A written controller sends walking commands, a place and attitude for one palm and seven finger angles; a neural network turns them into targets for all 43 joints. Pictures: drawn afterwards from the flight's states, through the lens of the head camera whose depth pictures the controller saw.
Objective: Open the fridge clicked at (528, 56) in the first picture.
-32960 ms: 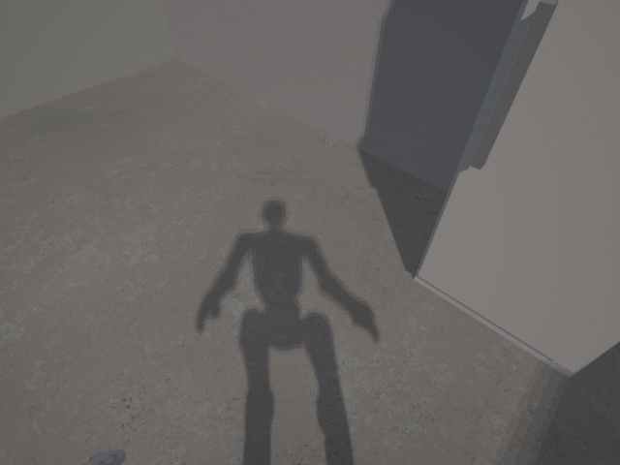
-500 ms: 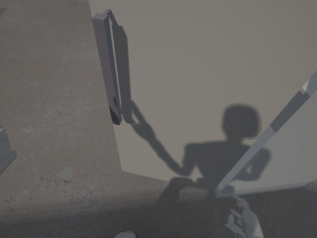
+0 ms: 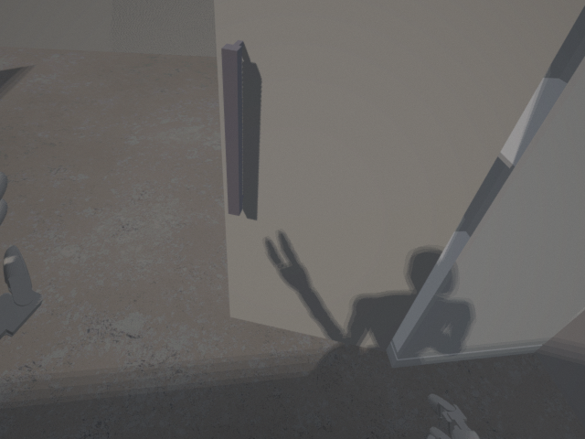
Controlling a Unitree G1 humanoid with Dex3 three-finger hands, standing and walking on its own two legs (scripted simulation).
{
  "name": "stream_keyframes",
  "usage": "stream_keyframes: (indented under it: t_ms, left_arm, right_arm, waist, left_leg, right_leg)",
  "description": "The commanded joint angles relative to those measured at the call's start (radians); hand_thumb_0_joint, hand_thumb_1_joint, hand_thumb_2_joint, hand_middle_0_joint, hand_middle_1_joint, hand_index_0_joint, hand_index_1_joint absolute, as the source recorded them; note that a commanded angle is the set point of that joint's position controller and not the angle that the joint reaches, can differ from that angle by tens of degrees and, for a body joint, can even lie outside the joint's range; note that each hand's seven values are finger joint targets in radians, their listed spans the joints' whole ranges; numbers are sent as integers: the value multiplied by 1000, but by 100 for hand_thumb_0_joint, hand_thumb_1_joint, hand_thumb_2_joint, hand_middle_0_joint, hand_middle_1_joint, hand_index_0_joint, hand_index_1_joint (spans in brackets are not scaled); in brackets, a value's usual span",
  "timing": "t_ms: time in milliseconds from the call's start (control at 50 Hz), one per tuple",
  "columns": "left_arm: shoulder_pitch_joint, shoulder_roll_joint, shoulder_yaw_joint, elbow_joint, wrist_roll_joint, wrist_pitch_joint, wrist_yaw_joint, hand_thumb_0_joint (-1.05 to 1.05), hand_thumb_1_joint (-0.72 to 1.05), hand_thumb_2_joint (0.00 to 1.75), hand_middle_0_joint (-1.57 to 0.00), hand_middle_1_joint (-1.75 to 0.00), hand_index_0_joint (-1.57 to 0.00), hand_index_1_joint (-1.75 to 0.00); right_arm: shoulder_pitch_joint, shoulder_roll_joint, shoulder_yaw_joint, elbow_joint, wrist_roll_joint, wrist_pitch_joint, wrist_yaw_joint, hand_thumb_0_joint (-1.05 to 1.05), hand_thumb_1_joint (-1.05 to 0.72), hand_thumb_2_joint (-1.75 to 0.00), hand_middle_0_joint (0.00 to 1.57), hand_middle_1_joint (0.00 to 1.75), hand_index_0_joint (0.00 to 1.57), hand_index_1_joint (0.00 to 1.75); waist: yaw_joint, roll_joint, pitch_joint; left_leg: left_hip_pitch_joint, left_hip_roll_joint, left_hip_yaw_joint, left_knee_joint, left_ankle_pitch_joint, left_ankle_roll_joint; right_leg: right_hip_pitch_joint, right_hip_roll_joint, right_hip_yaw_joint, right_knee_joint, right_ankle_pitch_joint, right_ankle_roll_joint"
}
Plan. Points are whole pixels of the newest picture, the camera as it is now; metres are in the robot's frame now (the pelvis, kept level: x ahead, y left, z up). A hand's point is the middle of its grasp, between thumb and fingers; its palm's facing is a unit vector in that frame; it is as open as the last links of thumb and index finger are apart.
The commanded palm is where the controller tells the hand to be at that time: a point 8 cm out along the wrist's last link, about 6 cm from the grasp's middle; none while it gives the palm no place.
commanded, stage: stop stepping back and stand still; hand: left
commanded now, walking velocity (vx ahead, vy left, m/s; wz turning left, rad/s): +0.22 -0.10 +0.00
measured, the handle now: (237, 138) +0.66 +0.16 +0.08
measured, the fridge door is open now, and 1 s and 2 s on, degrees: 71 71 71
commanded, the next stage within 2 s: let the arm hang, fingers relaxed in 0.52 s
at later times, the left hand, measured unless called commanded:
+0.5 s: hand out of the picture +0.15 +0.27 +0.19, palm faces +0.43 -0.81 -0.40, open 7.4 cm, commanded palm +0.09 +0.31 +0.18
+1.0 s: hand out of the picture +0.01 +0.17 -0.19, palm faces +0.07 -0.98 -0.17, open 6.9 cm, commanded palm none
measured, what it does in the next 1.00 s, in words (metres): steps on the spot: right foot, then left foot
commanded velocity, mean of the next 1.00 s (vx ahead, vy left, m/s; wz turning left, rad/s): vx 0.08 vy -0.02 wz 0.00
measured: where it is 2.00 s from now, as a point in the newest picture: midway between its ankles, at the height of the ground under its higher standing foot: outside the picture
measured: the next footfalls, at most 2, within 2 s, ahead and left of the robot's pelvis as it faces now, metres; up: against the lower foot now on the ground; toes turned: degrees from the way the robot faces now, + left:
right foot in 0.02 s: +0.06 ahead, -0.09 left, +0.00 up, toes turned -4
left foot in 0.28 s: +0.05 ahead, +0.12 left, +0.00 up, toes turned +4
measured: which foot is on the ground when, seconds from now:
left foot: down 0.00-0.04, up 0.06-0.26, down 0.28-1.00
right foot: up 0.00-0.00, down 0.02-0.28, up 0.30-0.60, down 0.62-1.00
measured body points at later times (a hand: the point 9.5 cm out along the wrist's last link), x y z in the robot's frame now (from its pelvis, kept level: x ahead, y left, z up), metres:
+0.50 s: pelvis -0.05 +0.01 +0.01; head -0.08 +0.05 +0.45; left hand +0.12 +0.31 +0.21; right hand +0.07 -0.22 -0.07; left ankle -0.03 +0.12 -0.74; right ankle -0.04 -0.12 -0.67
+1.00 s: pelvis -0.01 -0.02 -0.02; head +0.01 +0.01 +0.43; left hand +0.00 +0.22 -0.17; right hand +0.03 -0.27 -0.15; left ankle +0.00 +0.12 -0.74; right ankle -0.04 -0.13 -0.74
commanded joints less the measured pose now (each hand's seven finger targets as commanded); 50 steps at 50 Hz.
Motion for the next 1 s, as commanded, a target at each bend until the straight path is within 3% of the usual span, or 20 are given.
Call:
stream_keyframes:
  t_ms: [0,40,120,180,240,260,280,300,340,520,560,580,600,620,680,720,780,840,900,980]
  left_arm:
    - [-65,150,75,-71,14,-29,-10,0,90,90,-20,-30,-20,-30]
    - [-192,171,66,-80,-7,-21,-25,0,90,90,-20,-30,-20,-30]
    - [-240,160,50,-46,-11,-15,-29,0,90,90,-20,-30,-20,-30]
    - [-289,169,31,-136,6,-31,-16,0,90,90,-20,-30,-20,-30]
    - [-306,178,32,-268,17,-50,10,0,90,90,-20,-30,-20,-30]
    - [-315,174,41,-322,22,-68,23,0,90,90,-20,-30,-20,-30]
    - [-339,203,59,-341,35,-81,27,0,90,90,-20,-30,-20,-30]
    - [-270,250,133,-282,45,-82,18,0,90,90,-20,-30,-20,-30]
    - [-134,187,112,-198,11,-60,4,0,90,90,-20,-30,-20,-30]
    - [-66,155,95,-134,8,-39,-5,0,90,90,-20,-30,-20,-30]
    - [-98,148,77,-102,13,-32,-4,0,90,90,-20,-30,-20,-30]
    - [-120,159,73,-103,14,-32,-5,0,90,90,-20,-30,-20,-30]
    - [27,-30,-243,600,99,124,-132,0,90,90,-20,-30,-20,-30]
    - [36,-56,-260,648,88,189,-161,0,90,90,-20,-30,-20,-30]
    - [-161,-67,-286,704,71,217,-152,0,90,90,-20,-30,-20,-30]
    - [-238,-57,-316,812,61,227,-153,0,90,90,-20,-30,-20,-30]
    - [-199,-112,-351,940,50,240,-165,0,90,90,-20,-30,-20,-30]
    - [-171,-83,-352,1120,57,228,-172,0,90,90,-20,-30,-20,-30]
    - [-155,-59,-343,1256,48,191,-156,0,90,90,-20,-30,-20,-30]
    - [-214,-100,-364,1345,38,188,-153,0,90,90,-20,-30,-20,-30]
  right_arm:
    - [-178,-178,-74,-148,3,-5,-6,0,-90,-90,20,30,20,30]
    - [-201,-174,-78,-165,12,14,-5,0,-90,-90,20,30,20,30]
    - [-161,-150,-59,-132,-3,22,-15,0,-90,-90,20,30,20,30]
    - [-172,-143,-43,-135,-5,6,-33,0,-90,-90,20,30,20,30]
    - [-114,-169,-40,-135,-9,-32,-38,0,-90,-90,20,30,20,30]
    - [-126,-187,-44,-157,-13,-46,-27,0,-90,-90,20,30,20,30]
    - [-143,-152,-36,-161,-11,-65,-18,0,-90,-90,20,30,20,30]
    - [-150,-165,-66,-151,-13,-71,-10,0,-90,-90,20,30,20,30]
    - [-118,-140,-61,-147,12,-62,21,0,-90,-90,20,30,20,30]
    - [-120,-159,-52,-141,-4,-18,-15,0,-90,-90,20,30,20,30]
    - [-114,-163,-54,-124,-4,-15,-15,0,-90,-90,20,30,20,30]
    - [-108,-156,-57,-118,-1,-12,-13,0,-90,-90,20,30,20,30]
    - [-116,-223,-81,-13,-8,9,62,0,-90,-90,20,30,20,30]
    - [-108,-118,-66,-35,-2,51,62,0,-90,-90,20,30,20,30]
    - [5,-145,-72,0,-17,136,62,0,-90,-90,20,30,20,30]
    - [29,-157,-71,31,-35,157,72,0,-90,-90,20,30,20,30]
    - [-3,-273,-81,58,-55,151,56,0,-90,-90,20,30,20,30]
    - [-106,-221,-61,90,-44,154,47,0,-90,-90,20,30,20,30]
    - [-77,-88,-47,141,-34,163,40,0,-90,-90,20,30,20,30]
    - [31,-84,-41,240,-29,158,38,0,-90,-90,20,30,20,30]
  waist:
    - [22,76,65]
    - [18,-207,94]
    - [-29,-104,107]
    - [-8,-55,73]
    - [-28,321,-37]
    - [-10,626,1]
    - [-12,548,65]
    - [26,330,-6]
    - [-9,226,78]
    - [-2,315,4]
    - [2,181,-16]
    - [1,29,-26]
    - [9,-106,-24]
    - [11,-133,-67]
    - [-36,-256,16]
    - [-66,-235,46]
    - [-21,201,57]
    - [43,188,92]
    - [10,48,81]
    - [-22,135,-17]
  left_leg:
    - [-382,32,-21,58,-482,56]
    - [-407,-73,46,649,-280,22]
    - [-162,25,25,596,-155,13]
    - [28,20,73,308,-199,44]
    - [179,40,-34,-188,-280,67]
    - [155,264,-397,-352,-512,118]
    - [-37,352,-523,-416,-516,217]
    - [-89,316,-357,-340,-250,246]
    - [-110,291,-433,-343,-387,239]
    - [-166,167,-79,-241,-369,99]
    - [-232,113,-37,-62,-284,82]
    - [-271,59,14,126,-210,63]
    - [-463,22,41,392,-102,1]
    - [-450,27,8,453,-324,-6]
    - [-262,36,27,378,-269,0]
    - [-99,8,63,156,-53,9]
    - [-90,266,-369,-124,40,174]
    - [-356,121,-161,-108,-241,86]
    - [-214,0,49,206,-92,3]
    - [-9,48,6,49,205,19]
  right_leg:
    - [212,-32,107,-253,-102,-71]
    - [5,-347,570,-498,-250,-212]
    - [-342,-276,335,-521,-453,-163]
    - [-384,-250,253,-446,-395,-158]
    - [-268,-84,126,63,-201,-86]
    - [-401,56,10,419,-175,-26]
    - [-378,37,127,628,-92,-15]
    - [-278,18,144,758,-8,-10]
    - [-416,-10,124,753,10,-3]
    - [116,39,-103,-142,0,-13]
    - [238,-22,2,-245,57,-39]
    - [247,-135,169,-302,86,-87]
    - [273,-404,240,-155,817,-144]
    - [284,-419,259,-91,1147,-191]
    - [-32,-313,107,-132,408,-171]
    - [-126,-245,23,-42,271,-92]
    - [-214,-50,-14,186,-79,17]
    - [60,-75,64,-38,9,-16]
    - [-29,-301,344,-300,207,-131]
    - [19,-177,107,-179,382,-68]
